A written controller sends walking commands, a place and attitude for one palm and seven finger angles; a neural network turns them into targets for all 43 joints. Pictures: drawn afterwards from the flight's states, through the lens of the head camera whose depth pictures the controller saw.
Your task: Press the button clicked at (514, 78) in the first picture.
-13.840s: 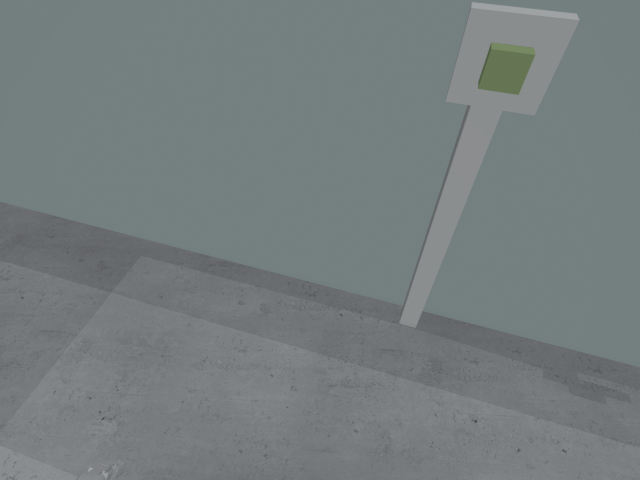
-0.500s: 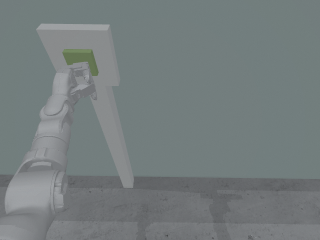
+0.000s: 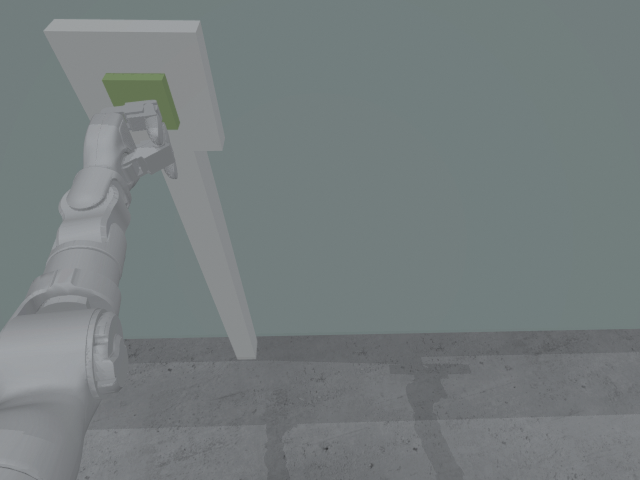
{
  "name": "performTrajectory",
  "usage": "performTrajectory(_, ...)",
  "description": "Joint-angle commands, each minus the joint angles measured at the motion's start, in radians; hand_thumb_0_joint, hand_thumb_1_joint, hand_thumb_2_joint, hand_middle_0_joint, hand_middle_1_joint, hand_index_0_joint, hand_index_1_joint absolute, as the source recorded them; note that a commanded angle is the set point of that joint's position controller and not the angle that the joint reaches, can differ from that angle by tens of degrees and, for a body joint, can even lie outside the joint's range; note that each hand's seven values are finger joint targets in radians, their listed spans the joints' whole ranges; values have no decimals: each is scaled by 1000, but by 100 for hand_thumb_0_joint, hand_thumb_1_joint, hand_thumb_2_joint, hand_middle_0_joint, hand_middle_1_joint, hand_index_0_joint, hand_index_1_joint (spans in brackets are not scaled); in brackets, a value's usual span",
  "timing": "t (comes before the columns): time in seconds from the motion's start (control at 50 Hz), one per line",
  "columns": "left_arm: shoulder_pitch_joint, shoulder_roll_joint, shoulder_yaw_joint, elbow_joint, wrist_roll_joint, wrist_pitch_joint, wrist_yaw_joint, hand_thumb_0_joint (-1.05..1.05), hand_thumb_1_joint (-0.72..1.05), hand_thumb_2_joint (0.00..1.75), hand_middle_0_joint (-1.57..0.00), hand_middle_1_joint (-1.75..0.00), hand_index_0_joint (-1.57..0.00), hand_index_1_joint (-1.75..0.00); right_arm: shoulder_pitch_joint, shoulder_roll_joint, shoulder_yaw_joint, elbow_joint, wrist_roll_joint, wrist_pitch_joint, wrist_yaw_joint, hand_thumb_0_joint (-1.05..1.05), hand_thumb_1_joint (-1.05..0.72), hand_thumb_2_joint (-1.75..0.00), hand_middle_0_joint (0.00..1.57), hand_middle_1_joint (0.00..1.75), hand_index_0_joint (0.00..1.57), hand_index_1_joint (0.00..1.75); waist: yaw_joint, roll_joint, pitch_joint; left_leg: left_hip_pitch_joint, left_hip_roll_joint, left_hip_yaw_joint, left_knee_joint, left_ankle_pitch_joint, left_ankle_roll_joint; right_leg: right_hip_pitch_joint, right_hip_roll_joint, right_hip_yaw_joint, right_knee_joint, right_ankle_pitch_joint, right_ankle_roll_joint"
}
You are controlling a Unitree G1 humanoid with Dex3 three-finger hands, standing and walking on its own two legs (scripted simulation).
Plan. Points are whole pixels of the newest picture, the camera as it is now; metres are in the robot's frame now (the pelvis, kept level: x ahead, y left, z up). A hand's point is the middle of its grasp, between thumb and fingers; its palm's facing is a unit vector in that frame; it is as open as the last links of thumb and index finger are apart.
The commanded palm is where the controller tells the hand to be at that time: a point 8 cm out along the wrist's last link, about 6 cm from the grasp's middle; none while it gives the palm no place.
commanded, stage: pull the fist back off the button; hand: left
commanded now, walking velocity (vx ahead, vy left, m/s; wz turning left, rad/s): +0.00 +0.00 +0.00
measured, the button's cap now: (145, 98) +0.53 +0.21 +0.20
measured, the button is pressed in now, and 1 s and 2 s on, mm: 13 0 0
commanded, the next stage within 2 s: draw the hand back to the body in 0.92 s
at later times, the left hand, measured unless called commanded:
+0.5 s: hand (164, 170) +0.44 +0.17 +0.16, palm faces +0.02 -1.00 +0.00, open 3.1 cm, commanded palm +0.39 +0.22 +0.16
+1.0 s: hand (154, 213) +0.37 +0.17 +0.17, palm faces +0.03 -1.00 -0.02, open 3.1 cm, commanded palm +0.35 +0.22 +0.16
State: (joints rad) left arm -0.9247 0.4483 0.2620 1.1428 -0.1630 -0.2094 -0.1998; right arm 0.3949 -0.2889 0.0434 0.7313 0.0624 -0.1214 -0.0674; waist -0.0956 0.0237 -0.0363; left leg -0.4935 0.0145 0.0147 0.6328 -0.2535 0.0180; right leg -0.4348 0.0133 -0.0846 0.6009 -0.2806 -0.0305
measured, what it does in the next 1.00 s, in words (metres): stands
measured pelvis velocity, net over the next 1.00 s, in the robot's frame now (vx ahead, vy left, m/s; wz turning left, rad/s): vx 0.04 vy -0.01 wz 0.02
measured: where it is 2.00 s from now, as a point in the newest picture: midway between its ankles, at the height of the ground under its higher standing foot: outside the picture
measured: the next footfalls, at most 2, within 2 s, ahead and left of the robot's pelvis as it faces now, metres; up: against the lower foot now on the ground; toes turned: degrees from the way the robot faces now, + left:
none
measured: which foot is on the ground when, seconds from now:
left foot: down 0.00-1.00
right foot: down 0.00-1.00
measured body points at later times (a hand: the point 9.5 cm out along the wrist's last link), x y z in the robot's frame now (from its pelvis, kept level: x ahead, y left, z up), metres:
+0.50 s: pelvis +0.03 +0.00 +0.01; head +0.03 -0.01 +0.46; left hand +0.43 +0.23 +0.16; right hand +0.15 -0.25 -0.09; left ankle +0.04 +0.11 -0.72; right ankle +0.01 -0.10 -0.72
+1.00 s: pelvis +0.04 -0.01 +0.01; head +0.02 -0.03 +0.46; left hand +0.36 +0.22 +0.17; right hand +0.24 -0.23 -0.06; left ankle +0.04 +0.11 -0.72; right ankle +0.01 -0.10 -0.72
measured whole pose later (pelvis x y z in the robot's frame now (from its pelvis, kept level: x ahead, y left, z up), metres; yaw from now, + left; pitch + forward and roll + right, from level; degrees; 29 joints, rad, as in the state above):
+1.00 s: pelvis +0.04 -0.01 +0.01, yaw +1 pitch -1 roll +0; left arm -0.24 0.26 0.17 0.16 -0.23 0.15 -0.15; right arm 0.16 -0.24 0.07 0.60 0.07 -0.06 -0.08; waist 0.03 0.04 -0.04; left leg -0.23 0.00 0.01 0.52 -0.27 0.01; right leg -0.18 0.01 -0.09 0.51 -0.32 -0.04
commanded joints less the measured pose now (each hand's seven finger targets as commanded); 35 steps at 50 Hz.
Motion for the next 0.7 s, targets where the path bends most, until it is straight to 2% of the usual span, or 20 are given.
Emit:
performTrajectory(0.0, -579, 196, 36, -260, -15, -54, 25, 0, 90, 90, -130, -150, -130, -150, 28, -150, -57, -112, -2, -45, -5, 0, -90, -90, 20, 30, 20, 30, -46, 26, -289, 203, -6, -55, -103, -105, 25, 0, 0, 87, -126, -40, 20)
performTrajectory(0.04, -546, 200, 51, -291, -15, -61, 24, 0, 90, 90, -130, -150, -130, -150, 22, -148, -59, -120, -4, -44, -2, 0, -90, -90, 20, 30, 20, 30, -31, 33, -309, 225, -6, -57, -97, -62, 25, 17, 2, 82, -119, -9, 15)
performTrajectory(0.08, -485, 173, 49, -333, -21, -62, 21, 0, 90, 90, -130, -150, -130, -150, 9, -144, -63, -136, -3, -45, 1, 0, -90, -90, 20, 30, 20, 30, -11, 38, -315, 261, -1, -59, -102, -31, 22, 13, 6, 74, -116, 16, 12)
performTrajectory(0.12, -466, 134, 24, -381, -27, -59, 22, 0, 90, 90, -130, -150, -130, -150, -8, -139, -62, -146, -2, -47, 3, 0, -90, -90, 20, 30, 20, 30, -8, 44, -304, 277, -2, -59, -106, -28, 22, 9, 8, 70, -115, 22, 10)
performTrajectory(0.16, -405, 152, 47, -395, -31, -50, 23, 0, 90, 90, -130, -150, -130, -150, -17, -140, -63, -154, 2, -43, 2, 0, -90, -90, 20, 30, 20, 30, 2, -21, -296, 264, -1, -52, -108, -3, 28, 47, 9, 71, -119, 44, 12)
performTrajectory(0.22, -330, 110, 16, -507, -32, -32, 21, 0, 90, 90, -130, -150, -130, -150, -56, -129, -60, -183, 7, -43, 3, 0, -90, -90, 20, 30, 20, 30, 26, 47, -305, 304, -2, -51, -117, 22, 22, 56, 7, 66, -118, 65, 5)
performTrajectory(0.24, -316, 104, 13, -528, -31, -25, 26, 0, 90, 90, -130, -150, -130, -150, -63, -127, -59, -187, 7, -42, 2, 0, -90, -90, 20, 30, 20, 30, 26, 44, -294, 309, -2, -54, -116, 34, 23, 59, 7, 63, -117, 74, 2)
performTrajectory(0.28, -239, 126, 48, -549, -41, -3, 33, 0, 90, 90, -130, -150, -130, -150, -78, -128, -61, -195, 8, -37, 0, 0, -90, -90, 20, 30, 20, 30, 43, -16, -283, 306, 1, -51, -124, 51, 26, 86, 9, 63, -124, 94, 5)
performTrajectory(0.3, -196, 104, 40, -578, -44, 10, 31, 0, 90, 90, -130, -150, -130, -150, -90, -124, -59, -207, 9, -37, 1, 0, -90, -90, 20, 30, 20, 30, 53, -5, -292, 311, -3, -41, -125, 81, 26, 107, 7, 63, -122, 129, 4)
performTrajectory(0.34, -129, 119, 58, -636, -47, 32, 32, 0, 90, 90, -130, -150, -130, -150, -109, -119, -57, -221, 9, -31, 0, 0, -90, -90, 20, 30, 20, 30, 68, -9, -293, 308, -4, -31, -121, 121, 28, 147, 3, 66, -121, 176, 4)
performTrajectory(0.36, -74, 115, 65, -646, -47, 49, 31, 0, 90, 90, -130, -150, -130, -150, -118, -117, -56, -230, 10, -28, 0, 0, -90, -90, 20, 30, 20, 30, 75, -36, -282, 302, -4, -27, -127, 135, 28, 163, 2, 65, -121, 202, 6)
performTrajectory(0.4, -52, 86, 40, -717, -52, 76, 27, 0, 90, 90, -130, -150, -130, -150, -140, -111, -53, -245, 14, -21, -1, 0, -90, -90, 20, 30, 20, 30, 74, -22, -269, 313, -6, -20, -130, 159, 29, 171, -1, 66, -125, 235, 7)
performTrajectory(0.42, -16, 108, 60, -743, -51, 90, 28, 0, 90, 90, -130, -150, -130, -150, -149, -109, -55, -250, 15, -16, -3, 0, -90, -90, 20, 30, 20, 30, 85, -8, -269, 319, -5, -20, -132, 173, 27, 180, -2, 66, -124, 246, 5)
performTrajectory(0.44, -14, 84, 40, -790, -53, 98, 29, 0, 90, 90, -130, -150, -130, -150, -158, -107, -52, -257, 13, -15, -4, 0, -90, -90, 20, 30, 20, 30, 80, -13, -277, 332, -7, -19, -129, 195, 29, 193, -3, 64, -124, 267, 6)
performTrajectory(0.46, 32, 100, 70, -821, -60, 109, 31, 0, 90, 90, -130, -150, -130, -150, -170, -104, -54, -264, 13, -15, -4, 0, -90, -90, 20, 30, 20, 30, 93, -21, -287, 343, -6, -18, -130, 219, 29, 210, -4, 66, -123, 297, 6)
performTrajectory(0.54, 138, 47, 36, -1019, -75, 142, 22, 0, 90, 90, -130, -150, -130, -150, -212, -90, -52, -287, 12, -18, 0, 0, -90, -90, 20, 30, 20, 30, 102, 24, -320, 406, -6, -15, -119, 345, 25, 249, -8, 59, -112, 408, 4)
performTrajectory(0.58, 217, 12, 20, -1064, -84, 174, 17, 0, 90, 90, -130, -150, -130, -150, -225, -87, -54, -287, 13, -19, 2, 0, -90, -90, 20, 30, 20, 30, 101, -6, -303, 419, -5, -13, -120, 374, 24, 249, -8, 50, -114, 442, 9)
performTrajectory(0.6, 250, 22, 28, -1085, -84, 192, 15, 0, 90, 90, -130, -150, -130, -150, -231, -88, -55, -287, 14, -16, 2, 0, -90, -90, 20, 30, 20, 30, 105, 16, -299, 422, -6, -10, -120, 374, 21, 246, -8, 51, -114, 440, 9)
performTrajectory(0.64, 299, -12, 2, -1130, -91, 225, 14, 0, 90, 90, -130, -150, -130, -150, -248, -84, -52, -290, 15, -15, 1, 0, -90, -90, 20, 30, 20, 30, 101, -23, -268, 414, -8, -14, -120, 370, 23, 248, -8, 46, -120, 445, 11)
performTrajectory(0.68, 309, -31, -20, -1199, -89, 249, 19, 0, 90, 90, -130, -150, -130, -150, -263, -80, -50, -293, 15, -13, 0, 0, -90, -90, 20, 30, 20, 30, 96, 6, -259, 432, -10, -19, -124, 371, 20, 235, -9, 40, -121, 436, 12)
